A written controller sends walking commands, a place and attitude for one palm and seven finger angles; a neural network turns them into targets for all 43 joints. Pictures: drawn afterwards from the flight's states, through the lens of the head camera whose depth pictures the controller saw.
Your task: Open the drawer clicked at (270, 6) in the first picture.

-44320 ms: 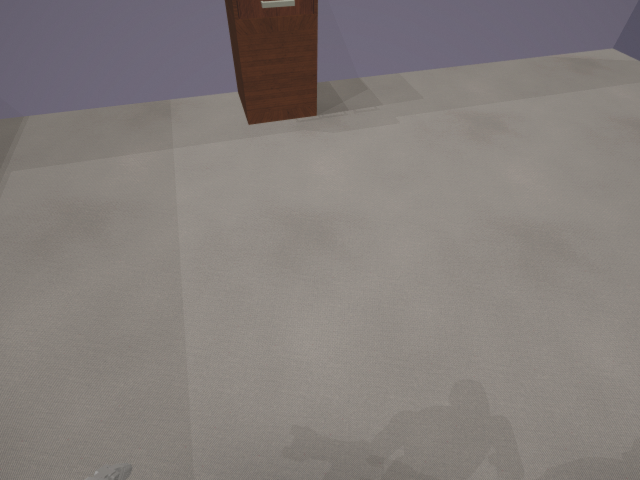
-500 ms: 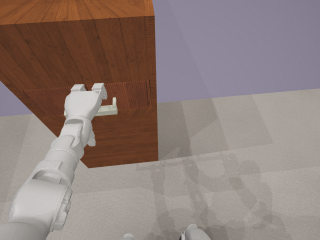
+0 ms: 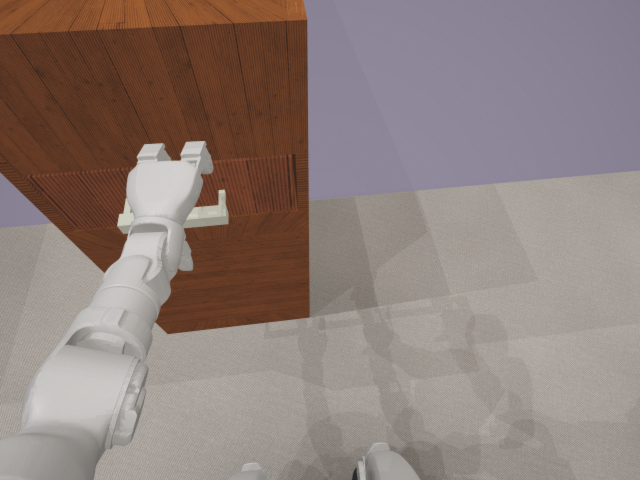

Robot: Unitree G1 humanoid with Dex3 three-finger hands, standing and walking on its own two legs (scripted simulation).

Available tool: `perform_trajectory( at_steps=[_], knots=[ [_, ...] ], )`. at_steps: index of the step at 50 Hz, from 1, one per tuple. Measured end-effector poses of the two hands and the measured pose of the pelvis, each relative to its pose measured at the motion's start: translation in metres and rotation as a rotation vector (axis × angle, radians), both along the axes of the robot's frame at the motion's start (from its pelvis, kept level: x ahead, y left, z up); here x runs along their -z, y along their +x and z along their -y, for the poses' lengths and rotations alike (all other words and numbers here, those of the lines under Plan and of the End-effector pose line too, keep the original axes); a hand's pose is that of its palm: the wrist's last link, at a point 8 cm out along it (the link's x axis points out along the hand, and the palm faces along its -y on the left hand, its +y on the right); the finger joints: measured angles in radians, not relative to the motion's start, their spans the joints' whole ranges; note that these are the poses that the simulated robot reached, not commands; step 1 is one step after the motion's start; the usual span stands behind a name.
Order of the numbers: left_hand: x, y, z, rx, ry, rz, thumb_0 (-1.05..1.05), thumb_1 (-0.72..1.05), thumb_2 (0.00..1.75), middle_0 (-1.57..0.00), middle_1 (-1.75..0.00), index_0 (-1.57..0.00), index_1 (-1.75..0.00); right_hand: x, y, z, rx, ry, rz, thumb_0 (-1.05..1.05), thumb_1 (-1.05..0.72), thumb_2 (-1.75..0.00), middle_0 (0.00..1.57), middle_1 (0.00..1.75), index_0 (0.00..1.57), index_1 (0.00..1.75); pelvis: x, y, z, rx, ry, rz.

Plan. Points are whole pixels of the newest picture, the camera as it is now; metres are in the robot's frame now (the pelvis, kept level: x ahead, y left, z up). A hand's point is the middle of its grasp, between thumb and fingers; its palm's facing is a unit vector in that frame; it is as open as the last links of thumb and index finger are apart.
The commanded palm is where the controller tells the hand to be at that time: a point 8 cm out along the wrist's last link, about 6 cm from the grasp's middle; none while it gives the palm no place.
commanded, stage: move the hooked fingers above the handle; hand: left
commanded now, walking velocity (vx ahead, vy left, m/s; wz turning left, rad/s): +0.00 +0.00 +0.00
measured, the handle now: (175, 209) +0.53 +0.21 -0.06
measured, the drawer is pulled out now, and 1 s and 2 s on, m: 0.00 0.00 0.00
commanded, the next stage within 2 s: lower the fingers behind the handle in 1.44 s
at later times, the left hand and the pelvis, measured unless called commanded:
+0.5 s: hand (155, 213) +0.47 +0.21 +0.01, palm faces +0.03 +0.06 -1.00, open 13.8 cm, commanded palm +0.44 +0.21 +0.05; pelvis +0.00 -0.01 +0.00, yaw +0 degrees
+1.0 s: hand (164, 214) +0.47 +0.20 +0.01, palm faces +0.00 +0.06 -1.00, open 13.8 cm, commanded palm +0.45 +0.21 +0.05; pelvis -0.01 +0.00 +0.00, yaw -1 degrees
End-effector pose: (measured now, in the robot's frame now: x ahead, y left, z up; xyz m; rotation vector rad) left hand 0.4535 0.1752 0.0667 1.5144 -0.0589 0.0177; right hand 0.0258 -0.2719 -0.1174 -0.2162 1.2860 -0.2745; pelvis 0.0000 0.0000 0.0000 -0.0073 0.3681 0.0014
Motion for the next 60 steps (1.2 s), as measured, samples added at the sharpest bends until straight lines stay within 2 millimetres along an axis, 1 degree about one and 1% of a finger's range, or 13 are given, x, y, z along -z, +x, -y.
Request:
perform_trajectory(
  at_steps=[4, 9, 13, 19, 24, 30, 34, 40, 46, 49, 53, 56, 60],
  knots=[
    [0.007, 0.000, -0.019, -0.136, 0.084, -0.006, 0.00, -0.49, 0.30, -0.32, -1.20, -0.31, -1.20, 0.006, 0.000, -0.002, 0.012, 0.035, -0.008, 0.00, -0.90, -0.90, 0.20, 0.30, 0.20, 0.30, 0.000, -0.001, 0.000, 0.018, 0.006, -0.006],
    [0.019, -0.017, -0.041, -0.231, 0.116, -0.151, 0.00, -0.48, 0.30, -0.32, -1.20, -0.31, -1.20, 0.007, 0.001, -0.008, 0.028, 0.068, -0.021, 0.00, -0.90, -0.90, 0.20, 0.30, 0.20, 0.30, -0.007, 0.001, 0.001, 0.021, 0.010, 0.008],
    [0.016, -0.024, -0.026, -0.121, 0.046, -0.190, 0.00, -0.48, 0.30, -0.32, -1.20, -0.32, -1.20, 0.002, 0.006, -0.009, 0.009, 0.048, -0.017, 0.00, -0.90, -0.90, 0.20, 0.30, 0.20, 0.30, -0.011, 0.005, 0.002, 0.001, 0.006, 0.029],
    [-0.003, -0.013, 0.001, 0.022, 0.010, -0.025, 0.00, -0.49, 0.30, -0.33, -1.20, -0.32, -1.20, -0.001, 0.017, -0.001, -0.018, 0.010, 0.023, 0.00, -0.90, -0.90, 0.20, 0.30, 0.20, 0.30, -0.005, 0.004, 0.006, -0.012, 0.003, 0.025],
    [-0.001, -0.003, -0.019, -0.138, 0.089, 0.008, 0.00, -0.49, 0.30, -0.32, -1.20, -0.31, -1.20, 0.004, 0.019, 0.005, -0.012, 0.025, 0.033, 0.00, -0.90, -0.90, 0.20, 0.30, 0.20, 0.30, -0.002, -0.001, 0.006, 0.008, 0.009, 0.008],
    [0.020, -0.017, -0.049, -0.262, 0.113, -0.206, 0.00, -0.48, 0.30, -0.32, -1.20, -0.31, -1.20, 0.003, 0.010, 0.003, 0.013, 0.035, 0.007, 0.00, -0.90, -0.90, 0.20, 0.30, 0.20, 0.30, -0.008, -0.001, 0.006, 0.015, 0.014, 0.015],
    [0.021, -0.019, -0.035, -0.112, 0.040, -0.234, 0.00, -0.48, 0.30, -0.32, -1.20, -0.32, -1.20, -0.002, 0.005, 0.004, 0.002, -0.003, -0.008, 0.00, -0.90, -0.90, 0.20, 0.30, 0.20, 0.30, -0.008, 0.001, 0.006, -0.004, 0.008, 0.016],
    [0.005, -0.004, -0.007, 0.052, -0.008, -0.026, 0.00, -0.49, 0.30, -0.33, -1.20, -0.32, -1.20, 0.000, -0.001, 0.007, -0.008, -0.034, -0.017, 0.00, -0.90, -0.90, 0.20, 0.30, 0.20, 0.30, 0.002, 0.001, 0.004, -0.014, -0.003, -0.007],
    [0.004, 0.005, -0.007, -0.054, 0.069, 0.066, 0.00, -0.49, 0.30, -0.37, -1.26, -0.31, -1.22, 0.011, -0.006, 0.000, 0.005, 0.023, -0.035, 0.00, -0.90, -0.90, 0.20, 0.30, 0.20, 0.30, 0.005, -0.005, 0.000, 0.008, 0.002, -0.022],
    [0.006, 0.002, -0.010, -0.145, 0.107, -0.012, 0.00, -0.49, 0.30, -0.36, -1.25, -0.30, -1.23, 0.013, -0.007, -0.008, 0.026, 0.058, -0.035, 0.00, -0.90, -0.90, 0.20, 0.30, 0.20, 0.30, 0.001, -0.007, -0.002, 0.022, 0.010, -0.008],
    [0.012, -0.006, -0.032, -0.260, 0.104, -0.166, 0.00, -0.49, 0.30, -0.35, -1.23, -0.30, -1.23, 0.008, -0.008, -0.015, 0.050, 0.072, -0.016, 0.00, -0.90, -0.90, 0.20, 0.30, 0.20, 0.30, -0.006, -0.008, -0.001, 0.033, 0.017, 0.015],
    [0.014, -0.012, -0.043, -0.228, 0.085, -0.230, 0.00, -0.49, 0.30, -0.34, -1.22, -0.31, -1.22, 0.003, -0.010, -0.015, 0.044, 0.050, -0.002, 0.00, -0.90, -0.90, 0.21, 0.30, 0.20, 0.30, -0.008, -0.009, 0.000, 0.026, 0.015, 0.024],
    [0.015, -0.015, -0.036, -0.064, 0.074, -0.206, 0.00, -0.49, 0.30, -0.33, -1.21, -0.31, -1.21, 0.000, -0.013, -0.008, 0.014, 0.001, -0.007, 0.00, -0.90, -0.90, 0.21, 0.30, 0.20, 0.30, -0.003, -0.008, 0.000, 0.002, 0.006, 0.011]
  ],
)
